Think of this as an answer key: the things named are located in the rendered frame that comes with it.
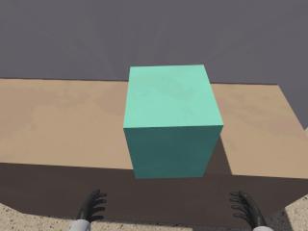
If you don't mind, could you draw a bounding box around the carton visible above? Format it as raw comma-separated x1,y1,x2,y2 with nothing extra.
123,64,224,179

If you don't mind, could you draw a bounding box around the robot left forearm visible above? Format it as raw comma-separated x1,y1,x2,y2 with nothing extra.
66,219,91,231

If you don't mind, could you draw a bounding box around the right robot hand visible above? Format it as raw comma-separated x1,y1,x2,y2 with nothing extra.
229,191,268,231

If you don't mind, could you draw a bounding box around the left robot hand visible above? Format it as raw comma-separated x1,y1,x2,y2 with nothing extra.
76,189,107,223

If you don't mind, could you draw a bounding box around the pedestal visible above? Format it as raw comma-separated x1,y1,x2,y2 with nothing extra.
0,77,308,229

